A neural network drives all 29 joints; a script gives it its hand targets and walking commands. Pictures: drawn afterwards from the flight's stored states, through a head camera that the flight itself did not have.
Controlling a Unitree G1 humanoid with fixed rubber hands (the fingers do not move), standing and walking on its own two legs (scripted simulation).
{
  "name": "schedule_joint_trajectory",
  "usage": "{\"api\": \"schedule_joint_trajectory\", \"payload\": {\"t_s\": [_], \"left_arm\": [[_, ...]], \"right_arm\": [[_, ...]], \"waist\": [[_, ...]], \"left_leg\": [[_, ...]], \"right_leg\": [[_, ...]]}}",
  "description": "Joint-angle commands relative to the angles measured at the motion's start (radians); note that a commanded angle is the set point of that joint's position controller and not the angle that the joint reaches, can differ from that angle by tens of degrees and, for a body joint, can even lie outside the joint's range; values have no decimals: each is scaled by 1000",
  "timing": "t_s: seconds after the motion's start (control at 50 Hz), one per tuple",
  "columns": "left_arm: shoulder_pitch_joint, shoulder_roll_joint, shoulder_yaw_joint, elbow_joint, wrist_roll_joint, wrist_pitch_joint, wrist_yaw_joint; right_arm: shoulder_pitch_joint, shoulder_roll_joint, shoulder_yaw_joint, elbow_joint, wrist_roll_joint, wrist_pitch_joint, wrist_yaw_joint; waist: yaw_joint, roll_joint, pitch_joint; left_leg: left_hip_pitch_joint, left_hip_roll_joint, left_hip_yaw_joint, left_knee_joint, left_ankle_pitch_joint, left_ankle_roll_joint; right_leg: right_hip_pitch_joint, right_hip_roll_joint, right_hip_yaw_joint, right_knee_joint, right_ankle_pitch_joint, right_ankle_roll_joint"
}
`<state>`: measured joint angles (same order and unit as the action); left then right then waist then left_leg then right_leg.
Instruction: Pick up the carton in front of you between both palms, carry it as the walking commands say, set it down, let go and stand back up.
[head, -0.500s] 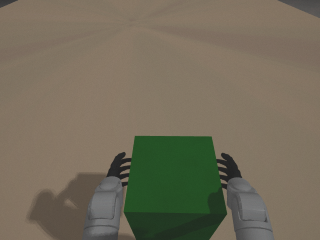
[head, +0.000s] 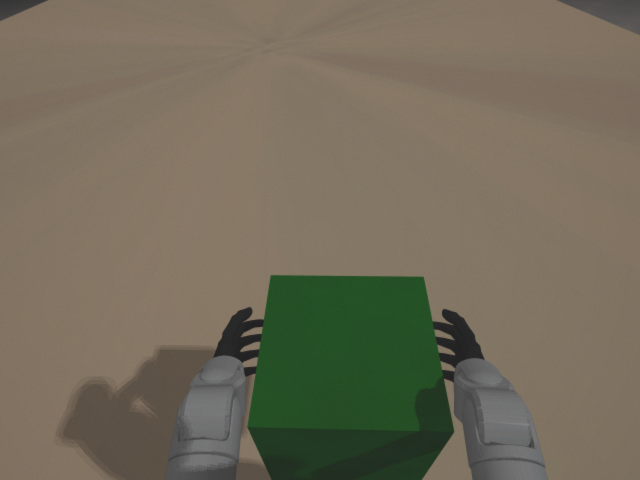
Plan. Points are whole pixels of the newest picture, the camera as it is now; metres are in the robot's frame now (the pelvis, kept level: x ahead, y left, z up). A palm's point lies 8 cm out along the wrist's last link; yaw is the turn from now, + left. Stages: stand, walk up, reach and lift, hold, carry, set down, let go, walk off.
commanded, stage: set down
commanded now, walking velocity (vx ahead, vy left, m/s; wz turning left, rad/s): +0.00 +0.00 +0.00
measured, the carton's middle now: (345, 385) +0.29 +0.00 -0.05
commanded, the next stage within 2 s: none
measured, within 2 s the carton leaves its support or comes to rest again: neither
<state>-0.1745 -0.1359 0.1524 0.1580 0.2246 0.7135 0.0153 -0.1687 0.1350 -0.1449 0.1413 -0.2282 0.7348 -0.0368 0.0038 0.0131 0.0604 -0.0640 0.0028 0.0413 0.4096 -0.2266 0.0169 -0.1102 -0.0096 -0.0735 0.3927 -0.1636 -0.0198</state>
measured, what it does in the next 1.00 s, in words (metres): lowers itself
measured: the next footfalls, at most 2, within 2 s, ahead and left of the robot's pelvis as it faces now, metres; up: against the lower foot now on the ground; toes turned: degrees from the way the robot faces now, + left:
none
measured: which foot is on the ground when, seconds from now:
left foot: down 0.00-1.00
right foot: down 0.00-1.00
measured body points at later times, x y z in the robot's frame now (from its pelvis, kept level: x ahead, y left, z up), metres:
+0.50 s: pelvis -0.06 +0.00 -0.04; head +0.05 +0.00 +0.39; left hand +0.33 +0.18 -0.06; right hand +0.35 -0.12 -0.06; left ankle +0.01 +0.11 -0.74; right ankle +0.04 -0.10 -0.74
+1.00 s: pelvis -0.03 +0.01 -0.16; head +0.20 +0.03 +0.22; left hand +0.41 +0.18 -0.25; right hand +0.41 -0.12 -0.25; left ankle +0.01 +0.11 -0.74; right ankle +0.04 -0.10 -0.74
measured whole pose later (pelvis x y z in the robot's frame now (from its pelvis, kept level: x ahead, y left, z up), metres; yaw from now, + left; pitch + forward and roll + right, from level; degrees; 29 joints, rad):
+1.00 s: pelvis -0.03 +0.01 -0.16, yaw +4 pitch +39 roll +0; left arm -0.81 -0.06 0.41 0.64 0.23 0.26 0.02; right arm -0.76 0.12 -0.49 0.56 -0.24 0.27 -0.05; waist -0.02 0.01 -0.16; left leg -1.54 -0.06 0.00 1.35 -0.49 0.03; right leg -1.57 0.03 0.02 1.32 -0.44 0.00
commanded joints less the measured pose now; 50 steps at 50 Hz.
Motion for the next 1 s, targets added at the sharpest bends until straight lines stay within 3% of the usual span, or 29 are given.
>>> {"api": "schedule_joint_trajectory", "payload": {"t_s": [0.0, 0.1, 0.18, 0.26, 0.32, 0.38, 0.44, 0.52, 0.58, 0.62, 0.68, 0.72, 0.82, 0.88, 0.98], "left_arm": [[-458, -848, -486, -76, -203, -40, -198], [-720, -871, -362, 133, -154, -80, -218], [-965, -911, -202, 371, -67, -152, -245], [-1048, -810, 42, 533, 66, -207, -227], [-1043, -682, 184, 586, 152, -231, -207], [-1053, -581, 240, 599, 185, -272, -199], [-1061, -573, 221, 592, 174, -332, -198], [-1080, -652, 87, 562, 111, -449, -205], [-1112, -746, -59, 545, 41, -536, -214], [-1151, -800, -179, 488, -19, -572, -214], [-1181, -829, -347, 374, -114, -586, -194], [-1171, -842, -412, 333, -150, -574, -178], [-1108, -872, -378, 408, -130, -505, -190], [-1100, -875, -315, 481, -108, -474, -209], [-1143, -840, -237, 550, -85, -475, -215]], "right_arm": [[-459, 844, 497, -88, 214, -49, 207], [-723, 857, 372, 105, 168, -79, 234], [-981, 923, 224, 336, 103, -143, 269], [-1076, 868, 14, 516, -3, -190, 242], [-1047, 737, -143, 585, -108, -215, 200], [-1039, 628, -231, 601, -167, -263, 174], [-1042, 612, -235, 584, -179, -331, 162], [-1058, 673, -141, 543, -137, -454, 159], [-1101, 770, 8, 514, -75, -546, 172], [-1148, 825, 134, 435, -11, -587, 180], [-1198, 865, 306, 310, 94, -599, 181], [-1179, 881, 379, 275, 141, -583, 177], [-1118, 905, 360, 352, 137, -516, 201], [-1118, 900, 291, 421, 109, -488, 215], [-1152, 867, 197, 482, 72, -488, 213]], "waist": [[-7, 3, -252], [-16, 17, -151], [-12, 6, -152], [16, -28, -118], [6, -40, -110], [-9, -25, -151], [-23, -16, -231], [-45, 5, -422], [-50, 10, -632], [-50, 15, -859], [-36, 16, -1245], [-27, 20, -1360], [-11, 10, -1194], [-19, 4, -1078], [-41, 8, -1022]], "left_leg": [[-82, -55, -159, -61, 146, 19], [-205, -33, -157, -54, -209, 41], [-224, -40, -153, 2, -341, 50], [-273, -59, -132, 80, -321, 57], [-337, -69, -118, 143, -274, 56], [-441, -77, -106, 204, -251, 42], [-536, -89, -108, 262, -195, 28], [-622, -112, -114, 366, -71, 12], [-676, -125, -118, 469, 36, -3], [-690, -133, -120, 543, 141, -11], [-669, -142, -117, 658, 318, -21], [-694, -144, -111, 710, 373, -28], [-854, -152, -110, 757, 253, -30], [-962, -155, -110, 781, 187, -26], [-1102, -161, -107, 852, 177, -23]], "right_leg": [[186, 71, 176, -3, 139, -11], [113, 68, 158, 42, -161, -16], [28, 68, 164, 83, -319, -10], [-66, 62, 185, 106, -391, -10], [-144, 66, 185, 146, -360, -11], [-216, 75, 166, 209, -315, -9], [-307, 90, 142, 284, -218, -9], [-407, 118, 117, 398, -74, -7], [-459, 129, 115, 502, 35, 6], [-467, 136, 117, 583, 141, 14], [-461, 145, 120, 704, 308, 16], [-506, 153, 120, 757, 354, 23], [-768, 163, 101, 808, 204, 44], [-903, 163, 95, 833, 131, 43], [-1048, 160, 95, 904, 119, 43]]}}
